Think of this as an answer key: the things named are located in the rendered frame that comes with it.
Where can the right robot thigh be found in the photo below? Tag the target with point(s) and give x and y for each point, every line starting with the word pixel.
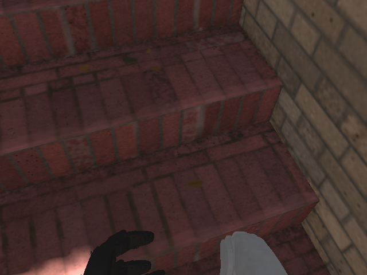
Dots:
pixel 248 254

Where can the left robot hand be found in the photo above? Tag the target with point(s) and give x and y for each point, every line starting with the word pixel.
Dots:
pixel 103 258

